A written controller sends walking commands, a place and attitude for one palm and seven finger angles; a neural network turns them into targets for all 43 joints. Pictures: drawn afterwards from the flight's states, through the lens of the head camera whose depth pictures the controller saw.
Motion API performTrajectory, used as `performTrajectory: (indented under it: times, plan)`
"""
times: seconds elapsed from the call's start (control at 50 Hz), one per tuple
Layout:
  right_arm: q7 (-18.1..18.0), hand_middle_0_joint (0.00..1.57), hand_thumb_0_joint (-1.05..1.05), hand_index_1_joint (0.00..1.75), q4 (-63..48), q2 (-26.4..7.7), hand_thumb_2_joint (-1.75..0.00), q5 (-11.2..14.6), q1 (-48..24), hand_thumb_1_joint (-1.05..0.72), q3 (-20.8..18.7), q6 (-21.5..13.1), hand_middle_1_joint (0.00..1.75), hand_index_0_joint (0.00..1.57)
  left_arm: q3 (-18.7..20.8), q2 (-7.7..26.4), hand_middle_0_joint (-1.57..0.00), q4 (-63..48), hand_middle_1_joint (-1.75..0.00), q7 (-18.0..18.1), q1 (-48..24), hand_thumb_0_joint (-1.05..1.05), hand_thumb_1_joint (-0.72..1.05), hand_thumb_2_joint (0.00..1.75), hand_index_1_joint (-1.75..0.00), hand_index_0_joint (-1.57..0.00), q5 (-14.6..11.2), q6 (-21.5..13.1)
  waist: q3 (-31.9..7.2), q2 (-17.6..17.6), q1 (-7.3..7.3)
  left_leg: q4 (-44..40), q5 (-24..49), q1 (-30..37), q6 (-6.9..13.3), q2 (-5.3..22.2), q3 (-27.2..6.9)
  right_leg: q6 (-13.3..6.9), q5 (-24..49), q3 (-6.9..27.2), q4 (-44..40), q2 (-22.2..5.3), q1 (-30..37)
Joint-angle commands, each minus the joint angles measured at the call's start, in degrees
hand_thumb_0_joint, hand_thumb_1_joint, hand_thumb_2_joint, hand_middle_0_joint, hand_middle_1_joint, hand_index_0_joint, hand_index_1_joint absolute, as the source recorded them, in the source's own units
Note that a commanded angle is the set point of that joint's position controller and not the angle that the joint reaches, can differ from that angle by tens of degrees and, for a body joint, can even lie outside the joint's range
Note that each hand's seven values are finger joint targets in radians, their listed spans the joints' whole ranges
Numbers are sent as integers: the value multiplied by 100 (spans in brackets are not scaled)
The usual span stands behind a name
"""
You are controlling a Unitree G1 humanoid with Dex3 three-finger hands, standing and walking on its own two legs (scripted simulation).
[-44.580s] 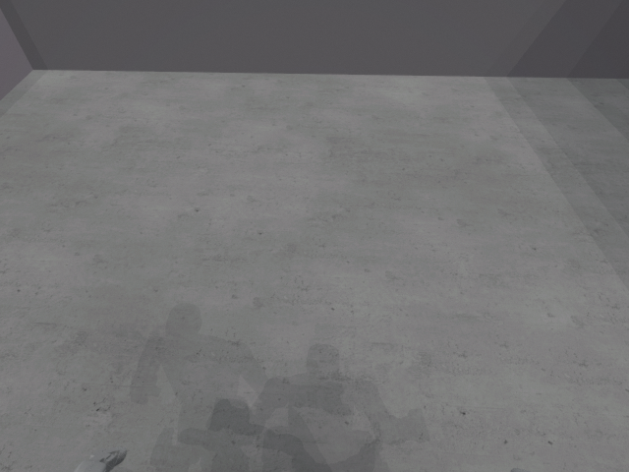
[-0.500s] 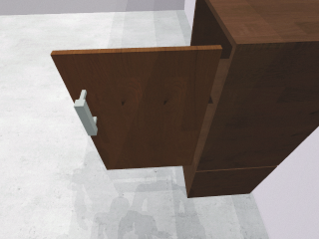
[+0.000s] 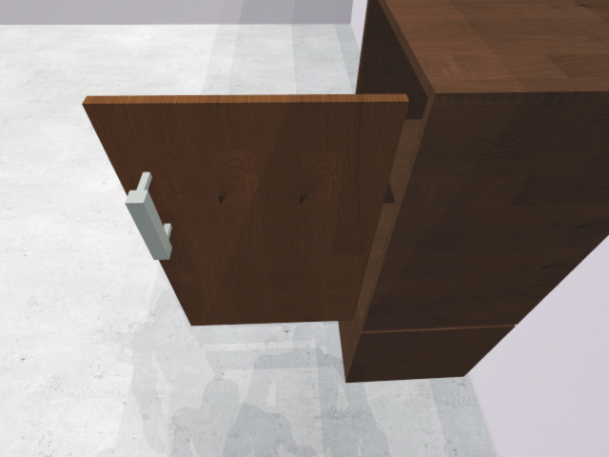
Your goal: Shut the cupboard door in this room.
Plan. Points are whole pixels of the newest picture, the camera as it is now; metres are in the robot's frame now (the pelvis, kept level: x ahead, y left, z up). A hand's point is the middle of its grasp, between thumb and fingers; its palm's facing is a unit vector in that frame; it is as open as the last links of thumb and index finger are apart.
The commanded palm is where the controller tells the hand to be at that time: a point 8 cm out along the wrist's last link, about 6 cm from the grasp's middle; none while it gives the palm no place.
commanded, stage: come to a stop and stand still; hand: left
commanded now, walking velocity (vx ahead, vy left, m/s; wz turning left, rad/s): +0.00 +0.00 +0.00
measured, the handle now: (154, 216) +0.42 +0.25 +0.06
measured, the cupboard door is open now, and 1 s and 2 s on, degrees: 89 89 89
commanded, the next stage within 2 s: look again from close up in 0.14 s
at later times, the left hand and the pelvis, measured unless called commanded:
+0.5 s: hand out of the picture -0.01 +0.15 -0.18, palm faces +0.01 -0.98 -0.19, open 7.3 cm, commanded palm none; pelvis +0.00 -0.01 +0.00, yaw +0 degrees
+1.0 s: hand out of the picture +0.12 +0.19 -0.08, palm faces +0.25 -0.94 -0.24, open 7.2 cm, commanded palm +0.10 +0.20 -0.06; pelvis -0.01 -0.01 -0.01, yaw +3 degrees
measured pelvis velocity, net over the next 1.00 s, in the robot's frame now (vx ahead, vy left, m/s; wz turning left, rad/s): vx -0.01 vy -0.01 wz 0.05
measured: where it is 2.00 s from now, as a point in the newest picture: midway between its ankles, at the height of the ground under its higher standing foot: outside the picture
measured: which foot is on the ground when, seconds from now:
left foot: down 0.00-1.00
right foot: down 0.00-1.00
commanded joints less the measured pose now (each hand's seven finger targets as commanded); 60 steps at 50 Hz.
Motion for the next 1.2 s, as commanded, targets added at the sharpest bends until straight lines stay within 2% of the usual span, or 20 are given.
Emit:
performTrajectory:
  times: [0.0, 0.66, 0.82, 0.84, 0.86, 0.88, 0.9, 0.92, 0.94, 0.96, 0.98, 1.0, 1.02, 1.04, 1.06, 1.08, 1.1, 1.12, 1.14, 1.18]
  plan:
    - [-3, 20, 0, 30, -97, -456, -90, 1, 428, -90, -73, -55, 30, 20, 75, 524, -20, -136, -30, 29, 423, 0, 90, 90, -30, -20, -34, -96, 178, 17, -11, -347, 1012, 33, 50, 663, -635, -176, 1365, 573, -372, -606, -290]
    - [-28, 20, 0, 30, 13, -375, -90, -7, 558, -90, -97, -71, 30, 20, 104, 518, -20, -112, -30, 44, 510, 0, 90, 90, -30, -20, -37, -165, 52, 32, -7, -244, 1224, 108, -9, 667, -596, -214, 1948, 589, -380, -633, -150]
    - [-30, 20, 0, 30, 17, -374, -90, -10, 529, -90, -97, -56, 30, 20, 105, 495, -20, -108, -30, 36, 500, 0, 90, 90, -30, -20, -33, -153, 216, 33, -2, -303, 1037, 40, -18, 661, -609, -205, 1657, 584, -450, -604, -243]
    - [49, 20, 0, 30, -403, -599, -90, 39, -159, -90, -147, -126, 30, 20, 170, 759, -20, 94, -30, 246, 844, 0, 90, 90, -30, -20, 76, -309, 290, -88, 185, 1247, 1294, -645, -190, 651, -338, 180, 4708, 865, -287, -1061, -230]
    - [-585, 20, 0, 30, -2031, -1866, -90, 146, 566, -90, -283, -1239, 30, 20, 1859, 3561, -20, -9071, -30, 239, -4122, 0, 90, 90, -30, -20, -828, -1913, -2249, 410, -803, 937, 2504, 1542, 94, 487, -283, 63, 3535, 318, 683, -384, -391]
    - [-621, 20, 0, 30, -1960, -1106, -90, 332, 85, -90, -15, -1622, 30, 20, 101, 1070, -22, -7330, -32, 372, -567, 0, 90, 90, -32, -22, -872, -1390, -2579, 2451, -335, 731, 3222, 1533, 106, 226, -477, -25, 2108, 21, 1205, 30, -414]
    - [-485, 20, 0, 30, -1833, -1122, -90, 220, -156, -90, -98, -1782, 30, 20, 241, 1002, -24, -7500, -34, 618, -701, 0, 90, 90, -34, -24, -1012, -1129, -2389, 2094, -68, 512, 3564, 1255, -120, 415, -619, -67, 798, -228, 649, -7, -624]
    - [-270, 20, 0, 30, -1673, -938, -90, 333, -110, -90, -168, -1831, 30, 20, -450, -387, -25, -5750, -36, 572, 692, 0, 90, 90, -36, -25, -931, -379, -1375, 1151, -237, 444, 3020, 406, -11, 447, -654, 0, 679, -266, 676, -77, -876]
    - [-209, 20, 0, 30, -2056, -1199, -90, 396, 3, -90, -246, -1908, 30, 20, -739, -415, -27, -6896, -38, 537, -18, 0, 90, 90, -38, -27, -1096, -520, -844, 935, -293, 654, 2187, -81, -18, 372, -789, 15, 1057, -302, 608, -155, -994]
    - [-203, 20, 0, 30, -2282, -1265, -90, 308, -161, -90, -322, -1977, 30, 20, -436, -120, -29, -6876, -40, 521, -57, 0, 90, 90, -40, -29, -1021, -749, -484, 391, -377, 840, 1633, -483, -1, 258, -855, 29, 1100, -354, 589, -170, -1273]
    - [-157, 20, 0, 30, -2404, -1308, -90, 229, -201, -90, -355, -2034, 30, 20, -413, -105, -31, -6644, -42, 452, -185, 0, 90, 90, -42, -31, -965, -1027, -134, -384, -484, 1064, 1024, -945, 6, 130, -874, 64, 809, -368, 636, -147, -1738]
    - [-119, 20, 0, 30, -2611, -1284, -90, 191, -212, -90, -409, -2053, 30, 20, -293, -142, -33, -6106, -44, 353, 47, 0, 90, 90, -44, -33, -933, -1266, 140, -1090, -481, 1299, 498, -1437, 12, 19, -918, 87, 261, -335, 632, -191, -2128]
    - [-60, 20, 0, 30, -2698, -1230, -90, 122, -277, -90, -437, -2077, 30, 20, -213, -337, -35, -5451, -46, 167, 486, 0, 90, 90, -46, -35, -967, -1585, 186, -1952, -326, 1571, 119, -1934, -37, -20, -933, 130, -206, -309, 811, -195, -2470]
    - [2, 20, 0, 30, -2833, -1209, -90, 71, -364, -90, -499, -2105, 30, 20, -41, -436, -36, -5041, -48, -105, 1157, 0, 90, 90, -48, -36, -1087, -1982, 113, -2511, -71, 1796, -184, -2470, -86, -59, -906, 146, -555, -269, 1026, -186, -2602]
    - [95, 20, 0, 30, -2976, -1204, -90, 40, -446, -90, -535, -2097, 30, 20, 161, -366, -38, -5035, -50, -430, 1651, 0, 90, 90, -50, -38, -1242, -2422, -160, -2667, 139, 2029, -319, -2876, -144, -101, -878, 166, -535, -95, 1236, -244, -2559]
    - [179, 20, 0, 30, -3105, -1211, -90, 18, -525, -90, -573, -2034, 30, 20, 459, -204, -40, -5094, -52, -796, 1979, 0, 90, 90, -52, -40, -1423, -2844, -545, -2715, 308, 2267, -365, -3188, -211, -146, -810, 167, -348, 58, 1498, -291, -2365]
    - [291, 20, 0, 30, -3194, -1227, -90, 30, -543, -90, -630, -1923, 30, 20, 870, 141, -42, -4937, -54, -1175, 2252, 0, 90, 90, -54, -42, -1508, -3197, -869, -1951, 530, 2454, -162, -3288, -296, -184, -716, 62, 215, 177, 1870, -342, -2092]
    - [355, 20, 0, 30, -3432, -1224, -90, 24, -657, -90, -626, -1821, 30, 20, 973, 256, -44, -5101, -56, -1467, 2239, 0, 90, 90, -56, -44, -1557, -3425, -1178, -1453, 571, 2657, -21, -3398, -304, -257, -613, 19, 666, 213, 2199, -389, -1937]
    - [359, 20, 0, 30, -3646, -1199, -90, 44, -757, -90, -670, -1697, 30, 20, 1289, 601, -46, -5218, -58, -1527, 2148, 0, 90, 90, -58, -46, -1451, -3436, -1426, -970, 654, 2807, 47, -3519, -260, -307, -471, -15, 770, 264, 2398, -394, -1893]
    - [379, 20, 0, 30, -4126, -1156, -90, 85, -1029, -90, -601, -1460, 30, 20, 1220, 931, -49, -6201, -62, -1456, 1564, 0, 90, 90, -62, -49, -1160, -3148, -1616, 462, 735, 2849, -5, -3436, -144, -352, -280, -138, 281, 264, 2539, -317, -2154]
